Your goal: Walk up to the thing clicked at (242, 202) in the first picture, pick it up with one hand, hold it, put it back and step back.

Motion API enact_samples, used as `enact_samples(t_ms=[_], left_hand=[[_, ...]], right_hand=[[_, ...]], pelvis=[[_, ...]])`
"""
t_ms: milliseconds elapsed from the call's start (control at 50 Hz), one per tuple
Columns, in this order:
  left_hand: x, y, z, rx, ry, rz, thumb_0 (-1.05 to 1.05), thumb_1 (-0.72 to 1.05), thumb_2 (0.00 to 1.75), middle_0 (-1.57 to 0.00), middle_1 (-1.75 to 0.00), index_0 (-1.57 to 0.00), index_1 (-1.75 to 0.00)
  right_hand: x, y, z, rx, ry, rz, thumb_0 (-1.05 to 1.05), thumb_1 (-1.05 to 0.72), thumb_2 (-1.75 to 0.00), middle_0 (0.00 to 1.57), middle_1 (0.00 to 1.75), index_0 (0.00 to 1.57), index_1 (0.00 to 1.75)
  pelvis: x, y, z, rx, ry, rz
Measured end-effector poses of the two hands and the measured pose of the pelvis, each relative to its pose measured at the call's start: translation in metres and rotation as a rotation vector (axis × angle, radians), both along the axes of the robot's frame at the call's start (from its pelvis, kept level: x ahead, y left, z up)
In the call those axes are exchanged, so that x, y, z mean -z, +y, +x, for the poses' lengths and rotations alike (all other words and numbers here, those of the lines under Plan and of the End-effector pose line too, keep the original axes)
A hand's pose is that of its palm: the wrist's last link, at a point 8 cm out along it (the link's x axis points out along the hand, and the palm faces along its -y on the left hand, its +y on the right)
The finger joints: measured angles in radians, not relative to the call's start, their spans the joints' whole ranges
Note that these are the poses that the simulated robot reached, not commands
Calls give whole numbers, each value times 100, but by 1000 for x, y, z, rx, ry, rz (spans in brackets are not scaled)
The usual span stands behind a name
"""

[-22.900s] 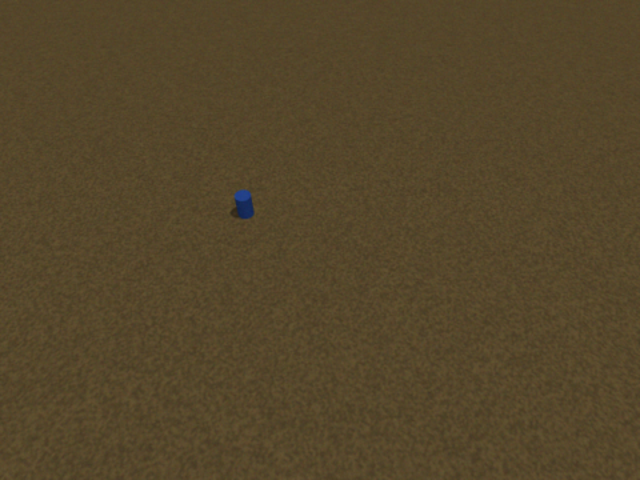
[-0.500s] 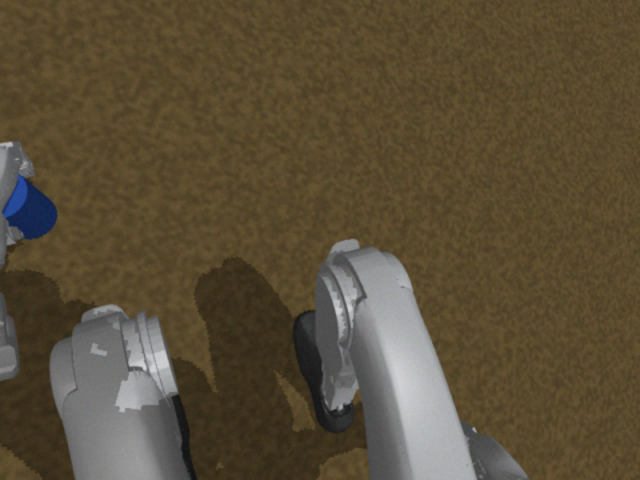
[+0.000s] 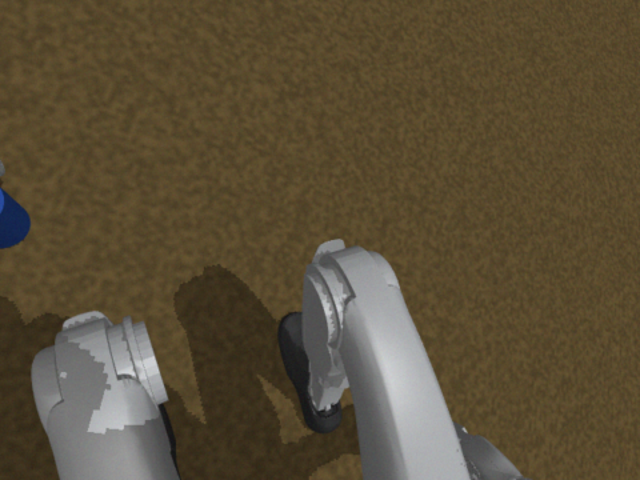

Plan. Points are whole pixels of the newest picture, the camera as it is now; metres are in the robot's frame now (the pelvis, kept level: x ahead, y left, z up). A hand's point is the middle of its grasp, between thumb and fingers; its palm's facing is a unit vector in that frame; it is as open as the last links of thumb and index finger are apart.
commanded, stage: open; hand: left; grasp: from above
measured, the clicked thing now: out of the picture +0.46 +0.28 -0.25
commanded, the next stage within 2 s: withdraw in 0.70 s
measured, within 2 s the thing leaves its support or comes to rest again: neither
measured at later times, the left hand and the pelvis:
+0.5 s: hand out of the picture +0.47 +0.28 -0.22, palm faces -0.45 -0.10 -0.89, open 13.8 cm; pelvis +0.00 +0.00 +0.00, yaw +0 degrees
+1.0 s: hand out of the picture +0.47 +0.29 -0.20, palm faces -0.42 -0.10 -0.90, open 14.0 cm; pelvis +0.01 +0.00 +0.01, yaw +0 degrees
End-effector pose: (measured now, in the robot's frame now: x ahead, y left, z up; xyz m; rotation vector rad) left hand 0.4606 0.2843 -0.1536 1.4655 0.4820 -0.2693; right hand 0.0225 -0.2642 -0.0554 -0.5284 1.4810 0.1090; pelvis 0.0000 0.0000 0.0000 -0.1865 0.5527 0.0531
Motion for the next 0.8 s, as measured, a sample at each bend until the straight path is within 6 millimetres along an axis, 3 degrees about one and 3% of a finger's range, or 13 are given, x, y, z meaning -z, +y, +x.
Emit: enact_samples(t_ms=[400, 800], left_hand=[[5, 2, 10, -35, 15, 9, -1, -50, 107, -16, -99, -13, -102], [1, 1, 9, -30, -1, 9, 0, -52, 108, -9, -103, -6, -106]], right_hand=[[0, 4, 2, -11, 22, 34, 0, -90, -90, 21, 30, 20, 30], [4, -1, 14, -6, 15, 35, 0, -89, -90, 20, 30, 20, 30]], pelvis=[[-2, 1, 3, 0, 10, -7], [-4, -1, 5, 0, 24, 0]])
